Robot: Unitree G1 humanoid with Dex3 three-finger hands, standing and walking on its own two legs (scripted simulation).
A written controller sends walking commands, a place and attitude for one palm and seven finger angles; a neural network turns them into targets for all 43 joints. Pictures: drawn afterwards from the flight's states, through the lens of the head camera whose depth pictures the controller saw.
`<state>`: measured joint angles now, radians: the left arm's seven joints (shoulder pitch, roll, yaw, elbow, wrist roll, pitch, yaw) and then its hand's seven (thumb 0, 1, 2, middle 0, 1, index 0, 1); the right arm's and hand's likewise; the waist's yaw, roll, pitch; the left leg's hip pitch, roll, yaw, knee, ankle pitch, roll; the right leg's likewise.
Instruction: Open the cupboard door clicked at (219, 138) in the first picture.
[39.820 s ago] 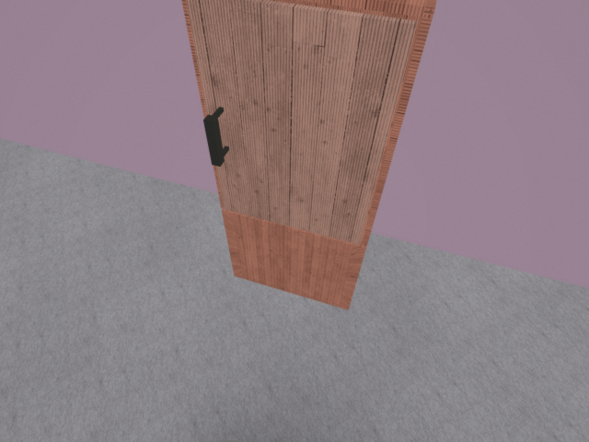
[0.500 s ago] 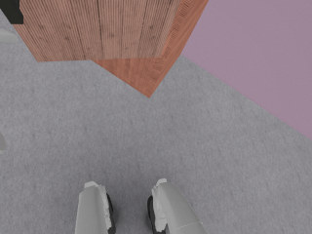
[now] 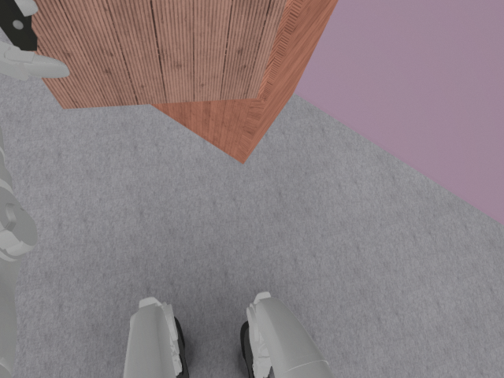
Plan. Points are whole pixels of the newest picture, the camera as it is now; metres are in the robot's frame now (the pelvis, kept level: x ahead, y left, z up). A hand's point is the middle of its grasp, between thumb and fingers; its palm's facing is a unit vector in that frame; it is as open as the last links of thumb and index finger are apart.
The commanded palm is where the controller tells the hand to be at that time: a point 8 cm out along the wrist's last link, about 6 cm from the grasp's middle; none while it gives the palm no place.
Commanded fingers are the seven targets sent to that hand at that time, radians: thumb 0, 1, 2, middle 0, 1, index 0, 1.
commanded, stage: slide the fingers in behind the handle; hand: left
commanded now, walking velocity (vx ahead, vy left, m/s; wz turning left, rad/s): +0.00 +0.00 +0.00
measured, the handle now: out of the picture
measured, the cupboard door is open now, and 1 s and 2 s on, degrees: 42 42 63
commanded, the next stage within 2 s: close the thumb around the handle in 0.42 s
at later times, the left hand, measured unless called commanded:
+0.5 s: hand (15, 27) +0.58 +0.23 +0.08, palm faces +0.07 -1.00 -0.03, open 14.0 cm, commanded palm +0.58 +0.25 +0.08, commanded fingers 0.00 -0.50 0.30 -0.30 -1.20 -0.30 -1.20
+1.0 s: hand (22, 23) +0.59 +0.23 +0.08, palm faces +0.07 -1.00 -0.03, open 7.9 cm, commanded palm +0.58 +0.24 +0.08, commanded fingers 0.00 0.90 0.90 -0.40 -1.35 -0.40 -1.35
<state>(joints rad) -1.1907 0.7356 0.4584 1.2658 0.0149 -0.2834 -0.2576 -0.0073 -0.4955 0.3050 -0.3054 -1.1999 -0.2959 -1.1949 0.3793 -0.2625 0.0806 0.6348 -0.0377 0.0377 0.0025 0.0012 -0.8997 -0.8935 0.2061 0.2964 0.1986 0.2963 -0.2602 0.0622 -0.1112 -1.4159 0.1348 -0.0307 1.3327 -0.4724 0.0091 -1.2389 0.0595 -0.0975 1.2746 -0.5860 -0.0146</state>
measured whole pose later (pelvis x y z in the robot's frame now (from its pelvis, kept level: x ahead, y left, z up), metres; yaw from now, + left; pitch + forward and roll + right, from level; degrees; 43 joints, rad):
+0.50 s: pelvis +0.00 +0.00 +0.00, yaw +0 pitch +32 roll -7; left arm -1.20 0.76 0.46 1.28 0.00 -0.28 -0.28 -0.01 -0.50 0.31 -0.30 -1.20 -0.30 -1.19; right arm 0.38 -0.26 0.08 0.65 -0.03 0.04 0.00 0.00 -0.90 -0.89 0.21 0.30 0.20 0.30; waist -0.26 0.06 -0.11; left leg -1.43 0.14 -0.04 1.34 -0.48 0.00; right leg -1.25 0.06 -0.10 1.29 -0.59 -0.02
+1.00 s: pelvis +0.01 +0.00 +0.00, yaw +0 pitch +32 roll -7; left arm -1.19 0.73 0.46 1.27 0.02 -0.29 -0.24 0.00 0.37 0.68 -0.37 -1.29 -0.36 -1.29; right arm 0.39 -0.25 0.08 0.65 -0.04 0.04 0.01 0.00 -0.90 -0.89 0.21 0.30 0.20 0.30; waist -0.26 0.07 -0.11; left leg -1.41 0.13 -0.03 1.33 -0.48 0.01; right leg -1.24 0.06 -0.09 1.27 -0.59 -0.01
